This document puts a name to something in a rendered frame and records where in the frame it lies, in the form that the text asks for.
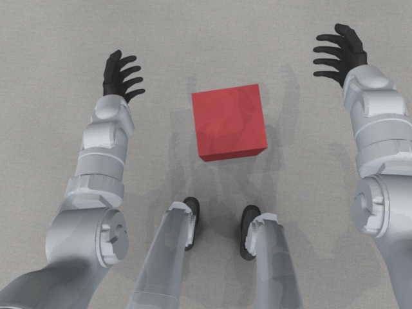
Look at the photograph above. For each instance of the right robot hand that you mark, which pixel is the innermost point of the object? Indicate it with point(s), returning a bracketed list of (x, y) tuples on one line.
[(350, 53)]

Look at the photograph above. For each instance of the left robot upper arm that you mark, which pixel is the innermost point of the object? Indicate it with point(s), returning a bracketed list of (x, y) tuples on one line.
[(82, 245)]

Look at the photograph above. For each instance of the right robot thigh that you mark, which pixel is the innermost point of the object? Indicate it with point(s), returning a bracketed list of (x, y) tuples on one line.
[(277, 286)]

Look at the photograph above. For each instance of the right robot upper arm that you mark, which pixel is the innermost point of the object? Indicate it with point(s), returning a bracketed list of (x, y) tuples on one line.
[(382, 208)]

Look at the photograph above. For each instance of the left robot thigh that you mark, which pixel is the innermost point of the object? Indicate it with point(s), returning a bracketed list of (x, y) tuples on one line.
[(158, 283)]

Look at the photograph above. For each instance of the left robot forearm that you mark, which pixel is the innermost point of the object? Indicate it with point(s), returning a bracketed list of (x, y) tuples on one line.
[(102, 158)]

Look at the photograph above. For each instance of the robot thigh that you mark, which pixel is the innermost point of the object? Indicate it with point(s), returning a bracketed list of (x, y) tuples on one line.
[(277, 286), (158, 283)]

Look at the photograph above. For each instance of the right robot forearm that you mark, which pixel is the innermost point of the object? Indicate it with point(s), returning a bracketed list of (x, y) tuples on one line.
[(381, 124)]

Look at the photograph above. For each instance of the left robot hand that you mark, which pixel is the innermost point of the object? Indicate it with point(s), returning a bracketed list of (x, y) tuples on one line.
[(113, 78)]

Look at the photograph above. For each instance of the carton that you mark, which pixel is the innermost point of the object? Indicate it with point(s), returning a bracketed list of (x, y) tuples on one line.
[(229, 123)]

